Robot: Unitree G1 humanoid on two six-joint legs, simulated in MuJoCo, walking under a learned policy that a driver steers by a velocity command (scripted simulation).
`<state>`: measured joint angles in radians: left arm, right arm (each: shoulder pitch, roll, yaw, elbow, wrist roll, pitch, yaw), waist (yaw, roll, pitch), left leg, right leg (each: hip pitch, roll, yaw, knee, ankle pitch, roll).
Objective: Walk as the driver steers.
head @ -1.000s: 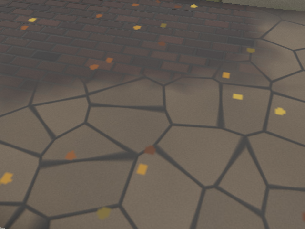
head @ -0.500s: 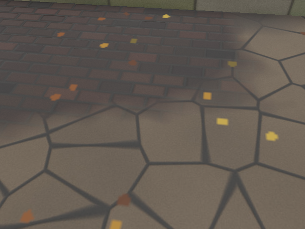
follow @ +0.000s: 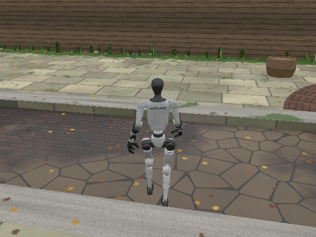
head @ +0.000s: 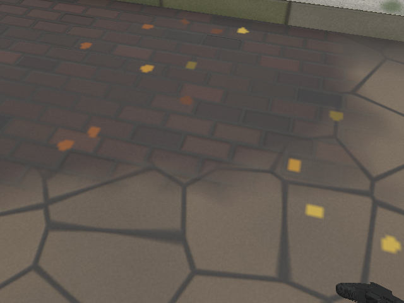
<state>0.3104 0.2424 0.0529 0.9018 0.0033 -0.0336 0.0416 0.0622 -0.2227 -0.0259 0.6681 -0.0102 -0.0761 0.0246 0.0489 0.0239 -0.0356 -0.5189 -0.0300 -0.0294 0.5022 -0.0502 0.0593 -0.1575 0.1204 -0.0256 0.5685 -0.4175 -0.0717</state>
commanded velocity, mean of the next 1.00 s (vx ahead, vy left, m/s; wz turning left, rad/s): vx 0.03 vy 0.00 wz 0.53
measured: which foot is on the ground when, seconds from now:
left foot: down 0.00-0.38, up 0.40-0.82, down 0.84-1.00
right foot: up 0.00-0.34, down 0.36-0.84, up 0.86-1.00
